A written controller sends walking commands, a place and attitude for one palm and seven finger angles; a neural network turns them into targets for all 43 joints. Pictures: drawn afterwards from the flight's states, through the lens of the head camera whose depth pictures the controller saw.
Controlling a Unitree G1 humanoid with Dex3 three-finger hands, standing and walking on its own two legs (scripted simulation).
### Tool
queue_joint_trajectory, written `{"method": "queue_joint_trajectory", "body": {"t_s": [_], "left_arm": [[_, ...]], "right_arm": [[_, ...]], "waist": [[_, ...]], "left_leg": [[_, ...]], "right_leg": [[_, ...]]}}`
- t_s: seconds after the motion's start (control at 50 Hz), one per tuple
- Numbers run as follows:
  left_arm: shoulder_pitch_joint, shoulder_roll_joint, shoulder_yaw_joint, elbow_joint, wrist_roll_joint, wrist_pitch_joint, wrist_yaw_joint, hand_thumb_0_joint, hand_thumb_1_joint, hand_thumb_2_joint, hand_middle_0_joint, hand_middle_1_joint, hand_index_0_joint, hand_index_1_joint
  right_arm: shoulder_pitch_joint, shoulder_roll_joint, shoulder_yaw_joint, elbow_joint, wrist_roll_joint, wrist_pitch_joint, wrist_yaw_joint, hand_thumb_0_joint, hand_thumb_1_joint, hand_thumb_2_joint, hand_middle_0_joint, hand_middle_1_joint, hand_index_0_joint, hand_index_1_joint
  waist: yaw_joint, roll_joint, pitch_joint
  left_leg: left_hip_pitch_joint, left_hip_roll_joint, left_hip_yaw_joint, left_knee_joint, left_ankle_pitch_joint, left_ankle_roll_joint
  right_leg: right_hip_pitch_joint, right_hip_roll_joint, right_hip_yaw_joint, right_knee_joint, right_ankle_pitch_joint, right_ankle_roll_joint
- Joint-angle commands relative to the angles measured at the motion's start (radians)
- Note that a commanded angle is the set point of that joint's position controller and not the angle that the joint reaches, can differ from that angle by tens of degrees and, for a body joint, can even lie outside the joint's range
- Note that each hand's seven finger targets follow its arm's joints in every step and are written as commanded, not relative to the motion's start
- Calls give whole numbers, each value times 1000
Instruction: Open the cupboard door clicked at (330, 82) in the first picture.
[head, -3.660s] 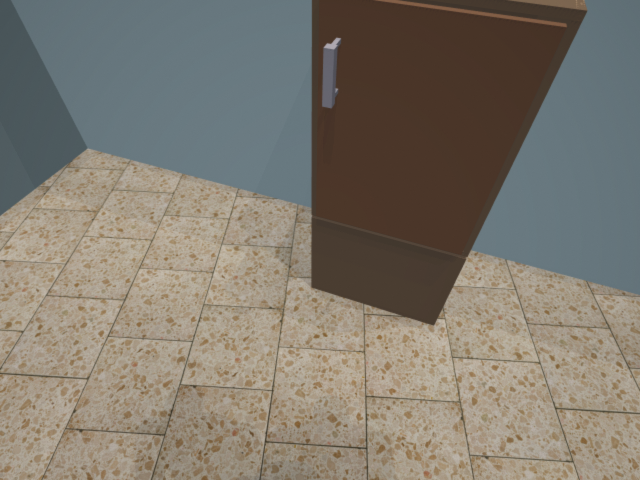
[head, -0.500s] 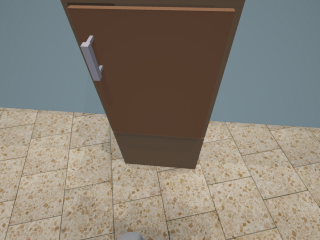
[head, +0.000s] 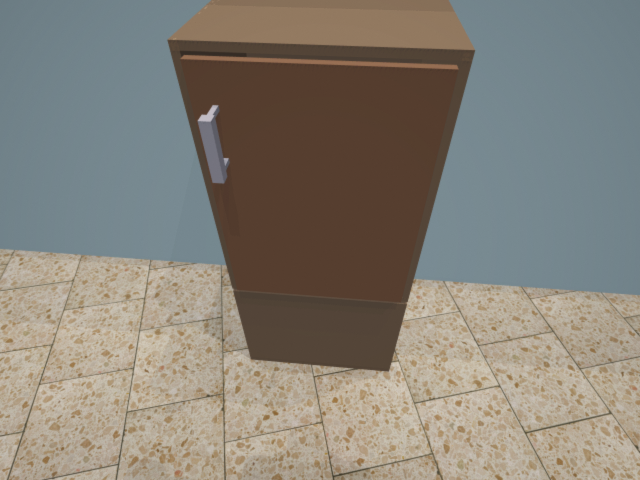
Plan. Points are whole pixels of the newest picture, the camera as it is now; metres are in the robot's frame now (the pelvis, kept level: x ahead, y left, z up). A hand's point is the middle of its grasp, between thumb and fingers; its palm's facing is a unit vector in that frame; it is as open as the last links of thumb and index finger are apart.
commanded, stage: come to a stop and stand still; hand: left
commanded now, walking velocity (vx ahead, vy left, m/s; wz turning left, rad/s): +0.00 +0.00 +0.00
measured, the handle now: (216, 144) +0.62 +0.22 +0.12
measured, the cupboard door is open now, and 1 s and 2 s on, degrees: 0 0 0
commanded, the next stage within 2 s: look again from close up in 0.54 s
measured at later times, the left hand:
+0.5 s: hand out of the picture -0.04 +0.15 -0.17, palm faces +0.04 -0.99 -0.17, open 7.4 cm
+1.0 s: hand out of the picture -0.01 +0.15 -0.17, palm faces +0.04 -0.99 -0.16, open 7.4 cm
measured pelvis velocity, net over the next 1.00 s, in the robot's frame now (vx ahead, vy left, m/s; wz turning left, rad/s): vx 0.00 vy -0.01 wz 0.00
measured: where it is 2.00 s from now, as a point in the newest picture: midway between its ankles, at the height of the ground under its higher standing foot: outside the picture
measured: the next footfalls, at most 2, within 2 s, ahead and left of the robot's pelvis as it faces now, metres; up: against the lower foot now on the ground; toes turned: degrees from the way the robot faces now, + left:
none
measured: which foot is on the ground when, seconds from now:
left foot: down 0.00-1.00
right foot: down 0.00-1.00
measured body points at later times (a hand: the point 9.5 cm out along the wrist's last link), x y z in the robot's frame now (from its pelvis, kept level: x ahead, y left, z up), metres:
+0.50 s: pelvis -0.02 -0.01 +0.00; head -0.03 -0.01 +0.45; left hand -0.04 +0.20 -0.16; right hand -0.03 -0.24 -0.16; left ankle +0.01 +0.10 -0.73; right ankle +0.03 -0.13 -0.73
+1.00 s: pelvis +0.00 -0.01 +0.01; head +0.00 -0.01 +0.46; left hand -0.01 +0.20 -0.16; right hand -0.01 -0.22 -0.16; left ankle +0.01 +0.10 -0.73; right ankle +0.03 -0.13 -0.73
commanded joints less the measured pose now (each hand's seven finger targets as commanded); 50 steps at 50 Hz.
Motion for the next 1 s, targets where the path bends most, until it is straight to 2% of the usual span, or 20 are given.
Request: {"method": "queue_joint_trajectory", "body": {"t_s": [0.0,0.02,0.06,0.22,0.28,0.38,0.48,0.86,0.92,0.98], "left_arm": [[50,107,23,-53,3,-10,5,0,900,900,-200,-300,-200,-300],[52,107,23,-56,4,-10,5,0,900,900,-200,-300,-200,-300],[69,103,23,-54,3,-11,4,0,900,900,-200,-300,-200,-300],[95,98,17,-26,0,-24,4,0,900,900,-200,-300,-200,-300],[103,97,15,-13,-3,-27,5,0,900,900,-200,-300,-200,-300],[117,81,12,6,-4,-25,6,0,900,900,-200,-300,-200,-300],[127,66,12,16,-5,-25,7,0,900,900,-200,-300,-200,-300],[121,38,16,19,-7,-31,12,0,900,900,-200,-300,-200,-300],[119,38,14,20,-6,-29,13,0,900,900,-200,-300,-200,-300],[119,38,15,20,-7,-30,13,0,900,900,-200,-300,-200,-300]], "right_arm": [[23,-135,-29,-60,-6,-17,2,0,-900,-900,200,300,200,300],[29,-134,-29,-60,-6,-18,2,0,-900,-900,200,300,200,300],[29,-136,-27,-56,-5,-19,2,0,-900,-900,200,300,200,300],[65,-111,-17,-7,1,-22,2,0,-900,-900,200,300,200,300],[74,-100,-13,13,3,-21,2,0,-900,-900,200,300,200,300],[85,-85,-6,42,3,-21,1,0,-900,-900,200,300,200,300],[96,-65,-6,57,3,-19,-1,0,-900,-900,200,300,200,300],[105,-31,-4,86,6,-28,-7,0,-900,-900,200,300,200,300],[95,-31,-3,90,6,-26,-7,0,-900,-900,200,300,200,300],[95,-35,-3,90,6,-27,-8,0,-900,-900,200,300,200,300]], "waist": [[4,-27,119],[4,-9,113],[7,-11,100],[-1,-44,86],[-3,-58,100],[2,-17,110],[5,-34,108],[6,-35,66],[8,-30,89],[6,-31,78]], "left_leg": [[-178,113,-160,-238,-210,20],[-180,117,-162,-249,-219,21],[-182,117,-167,-252,-224,23],[-120,101,-133,-212,-116,14],[-111,91,-112,-192,-85,7],[-133,95,-118,-207,-101,2],[-132,90,-109,-197,-91,0],[-73,102,-92,-178,76,-8],[-78,105,-95,-188,65,-7],[-71,105,-94,-191,73,-8]], "right_leg": [[-18,-42,71,-107,-110,-41],[-14,-42,65,-106,-109,-40],[-7,-42,68,-106,-101,-38],[-37,-68,108,-163,-113,-44],[-51,-77,121,-184,-134,-45],[-35,-70,113,-178,-119,-43],[-34,-73,115,-186,-130,-44],[23,-70,97,-167,39,-45],[15,-67,93,-170,36,-44],[26,-69,93,-171,45,-43]]}}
